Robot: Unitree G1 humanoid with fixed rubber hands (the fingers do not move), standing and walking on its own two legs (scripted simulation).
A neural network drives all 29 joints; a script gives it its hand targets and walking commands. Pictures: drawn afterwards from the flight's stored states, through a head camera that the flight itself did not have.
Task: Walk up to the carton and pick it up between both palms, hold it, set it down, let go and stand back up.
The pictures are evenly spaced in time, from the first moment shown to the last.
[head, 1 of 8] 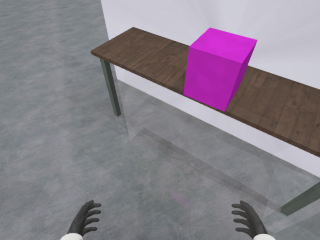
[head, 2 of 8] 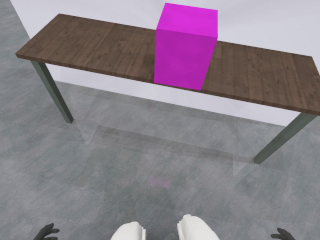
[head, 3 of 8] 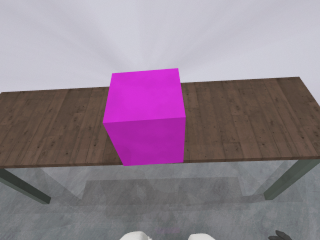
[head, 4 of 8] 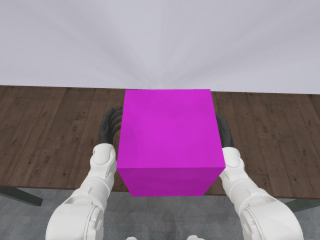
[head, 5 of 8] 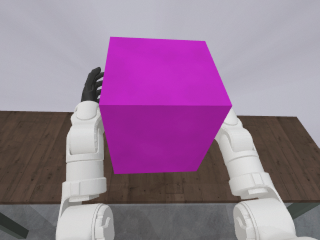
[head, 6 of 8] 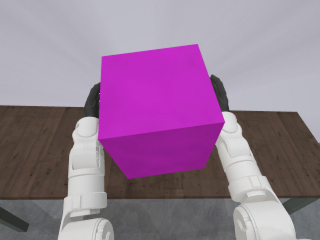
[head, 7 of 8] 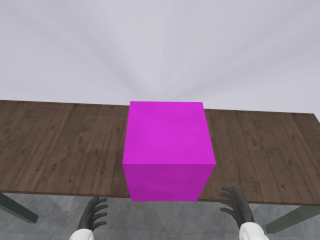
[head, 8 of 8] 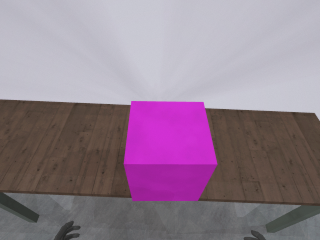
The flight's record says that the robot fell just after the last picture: no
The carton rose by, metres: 0.22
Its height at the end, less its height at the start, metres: +0.00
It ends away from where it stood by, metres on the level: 0.01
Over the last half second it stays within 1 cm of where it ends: yes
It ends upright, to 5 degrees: yes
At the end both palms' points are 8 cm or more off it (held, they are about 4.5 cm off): yes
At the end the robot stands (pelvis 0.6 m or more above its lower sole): yes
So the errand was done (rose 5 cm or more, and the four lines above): yes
